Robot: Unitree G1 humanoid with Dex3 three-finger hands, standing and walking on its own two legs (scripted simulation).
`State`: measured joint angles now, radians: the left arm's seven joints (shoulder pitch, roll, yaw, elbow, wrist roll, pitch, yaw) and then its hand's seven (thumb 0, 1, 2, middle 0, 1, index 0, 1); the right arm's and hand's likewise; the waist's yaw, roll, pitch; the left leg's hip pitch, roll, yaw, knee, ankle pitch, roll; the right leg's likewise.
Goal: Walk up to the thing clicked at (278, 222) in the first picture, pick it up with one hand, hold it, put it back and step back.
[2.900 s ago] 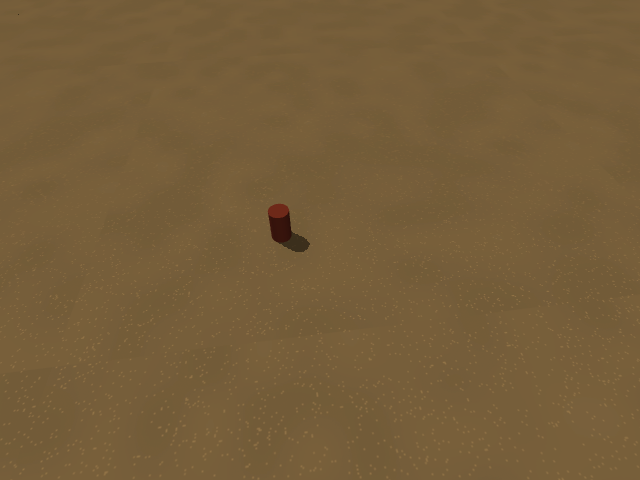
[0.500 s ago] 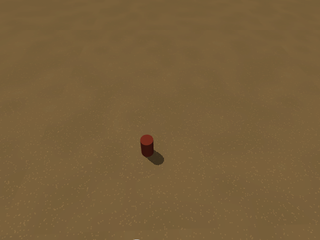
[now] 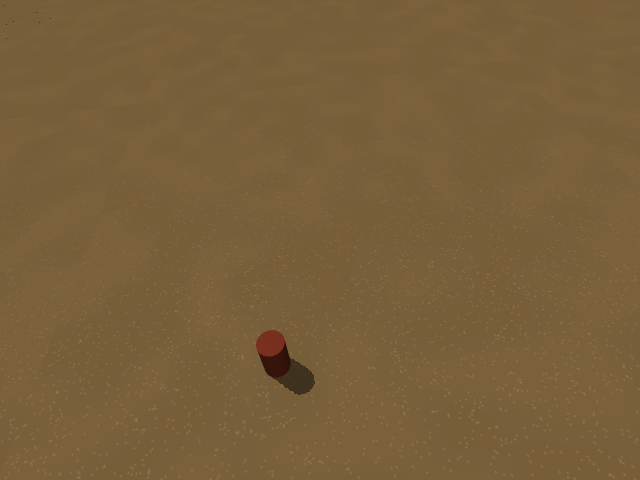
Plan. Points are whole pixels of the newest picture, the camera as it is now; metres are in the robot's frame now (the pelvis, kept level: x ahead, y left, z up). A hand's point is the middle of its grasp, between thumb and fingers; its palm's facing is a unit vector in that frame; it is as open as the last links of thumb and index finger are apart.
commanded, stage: walk up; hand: left
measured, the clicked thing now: (274, 354) +0.64 +0.22 -0.68
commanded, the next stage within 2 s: none
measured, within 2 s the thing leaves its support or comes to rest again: neither
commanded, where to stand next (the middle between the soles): +0.28 +0.01 m, yaw +1 degrees
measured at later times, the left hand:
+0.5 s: hand (139, 472) +0.20 +0.29 -0.14, palm faces -0.06 -0.94 -0.33, open 7.4 cm
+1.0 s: hand (164, 403) +0.29 +0.28 -0.14, palm faces +0.00 -0.93 -0.37, open 7.4 cm
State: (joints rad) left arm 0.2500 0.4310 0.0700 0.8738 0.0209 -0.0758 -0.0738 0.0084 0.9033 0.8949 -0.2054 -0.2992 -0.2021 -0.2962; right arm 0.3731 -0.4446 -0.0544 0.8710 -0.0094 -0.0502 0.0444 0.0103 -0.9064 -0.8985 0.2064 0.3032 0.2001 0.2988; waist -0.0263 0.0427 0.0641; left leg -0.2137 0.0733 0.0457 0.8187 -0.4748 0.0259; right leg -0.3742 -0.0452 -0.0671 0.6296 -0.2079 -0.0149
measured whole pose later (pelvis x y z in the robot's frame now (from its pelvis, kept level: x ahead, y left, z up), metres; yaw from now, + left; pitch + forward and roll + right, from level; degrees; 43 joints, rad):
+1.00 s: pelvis +0.22 +0.01 +0.00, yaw +1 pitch -3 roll +0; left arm 0.21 0.39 0.02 0.93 0.01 -0.01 -0.03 0.01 0.90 0.89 -0.21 -0.30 -0.21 -0.30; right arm 0.26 -0.41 -0.03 0.98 -0.02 -0.03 0.02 0.01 -0.91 -0.90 0.21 0.30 0.20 0.30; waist 0.02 0.00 0.06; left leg -0.33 0.02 0.05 0.68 -0.30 0.01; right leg -0.39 -0.08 -0.03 0.68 -0.27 0.00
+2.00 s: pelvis +0.29 +0.00 +0.03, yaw -1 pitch -2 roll +0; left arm 0.07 0.34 0.00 1.16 0.01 -0.01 -0.01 0.01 0.90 0.89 -0.21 -0.30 -0.20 -0.30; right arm 0.10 -0.36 -0.02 1.16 -0.01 -0.01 0.01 0.01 -0.91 -0.90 0.20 0.30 0.20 0.30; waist -0.02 0.01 0.06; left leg -0.07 0.04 0.07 0.34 -0.23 -0.01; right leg -0.13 -0.02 0.00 0.36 -0.19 0.01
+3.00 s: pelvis +0.27 +0.00 +0.03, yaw +0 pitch -3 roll +0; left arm 0.09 0.35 -0.01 1.14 0.01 -0.01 -0.01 0.01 0.90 0.89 -0.21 -0.30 -0.20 -0.30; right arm 0.09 -0.35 -0.02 1.15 -0.01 -0.01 0.01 0.01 -0.91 -0.90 0.20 0.30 0.20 0.30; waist -0.01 0.01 0.05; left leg -0.05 0.04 0.06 0.28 -0.18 -0.02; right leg -0.11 -0.01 -0.01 0.30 -0.14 0.01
